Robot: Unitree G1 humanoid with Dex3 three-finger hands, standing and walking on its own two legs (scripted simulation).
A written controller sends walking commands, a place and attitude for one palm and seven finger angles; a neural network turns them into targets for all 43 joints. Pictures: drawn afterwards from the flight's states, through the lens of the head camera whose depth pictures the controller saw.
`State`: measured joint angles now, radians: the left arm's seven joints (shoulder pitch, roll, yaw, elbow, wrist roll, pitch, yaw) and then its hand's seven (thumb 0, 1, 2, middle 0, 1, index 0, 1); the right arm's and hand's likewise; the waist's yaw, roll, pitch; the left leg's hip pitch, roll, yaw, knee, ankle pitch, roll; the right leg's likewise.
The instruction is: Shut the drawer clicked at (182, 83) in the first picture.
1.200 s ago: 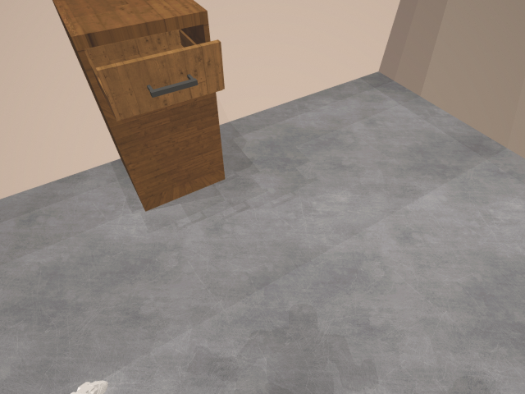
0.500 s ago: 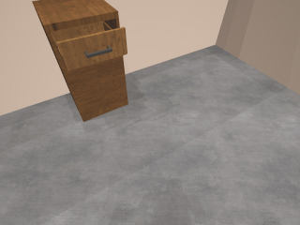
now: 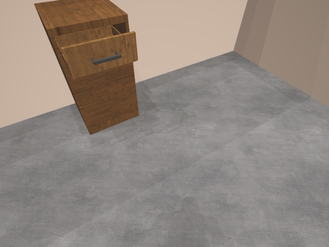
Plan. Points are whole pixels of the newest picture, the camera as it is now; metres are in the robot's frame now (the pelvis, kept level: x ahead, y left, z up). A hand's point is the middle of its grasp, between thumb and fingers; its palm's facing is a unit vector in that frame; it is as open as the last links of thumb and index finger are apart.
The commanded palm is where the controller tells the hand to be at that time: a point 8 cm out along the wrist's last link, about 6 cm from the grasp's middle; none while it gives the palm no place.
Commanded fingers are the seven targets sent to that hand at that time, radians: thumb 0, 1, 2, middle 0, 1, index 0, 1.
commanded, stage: look at it before walking up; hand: left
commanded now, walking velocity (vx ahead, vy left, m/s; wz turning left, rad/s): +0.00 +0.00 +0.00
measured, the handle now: (106, 57) +1.01 +0.37 -0.07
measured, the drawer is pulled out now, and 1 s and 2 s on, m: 0.15 0.15 0.15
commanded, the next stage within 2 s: walk to a spot facing it in 0.34 s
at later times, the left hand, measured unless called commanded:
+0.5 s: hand out of the picture +0.06 +0.23 -0.17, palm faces -0.02 -0.95 -0.30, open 7.4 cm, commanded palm none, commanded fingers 0.00 0.90 0.90 -0.20 -0.30 -0.20 -0.30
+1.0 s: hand out of the picture +0.13 +0.12 -0.17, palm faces -0.15 -0.97 -0.20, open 7.4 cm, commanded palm none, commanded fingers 0.00 0.90 0.90 -0.20 -0.30 -0.20 -0.30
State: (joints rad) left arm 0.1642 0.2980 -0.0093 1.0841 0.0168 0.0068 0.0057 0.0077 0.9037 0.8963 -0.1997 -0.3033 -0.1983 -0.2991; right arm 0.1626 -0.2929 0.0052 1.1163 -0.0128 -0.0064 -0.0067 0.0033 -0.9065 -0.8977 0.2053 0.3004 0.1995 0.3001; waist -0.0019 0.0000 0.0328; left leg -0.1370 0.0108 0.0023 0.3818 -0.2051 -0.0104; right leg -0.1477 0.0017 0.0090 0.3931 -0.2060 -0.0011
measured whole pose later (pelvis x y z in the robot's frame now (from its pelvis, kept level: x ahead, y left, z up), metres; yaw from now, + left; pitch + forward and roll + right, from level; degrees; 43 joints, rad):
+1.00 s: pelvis +0.12 -0.06 -0.01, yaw -14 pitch -1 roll +0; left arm 0.39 0.16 0.04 1.03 0.03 -0.05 0.00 0.01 0.91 0.90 -0.20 -0.30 -0.20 -0.30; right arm 0.25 -0.21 -0.06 1.06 -0.03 0.00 0.01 0.01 -0.91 -0.90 0.20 0.30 0.20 0.30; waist 0.03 0.02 0.02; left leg -0.49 0.11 0.07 1.15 -0.30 -0.02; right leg -0.16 0.05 -0.05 0.47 -0.29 -0.08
